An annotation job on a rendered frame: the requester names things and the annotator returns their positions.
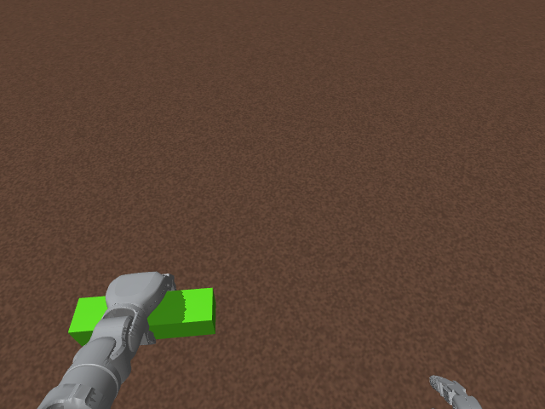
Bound left robot hand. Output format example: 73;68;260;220
106;272;176;345

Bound right robot hand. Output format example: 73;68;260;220
429;375;483;409

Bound carton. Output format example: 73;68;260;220
68;288;215;346

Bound left robot arm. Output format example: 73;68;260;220
37;303;147;409

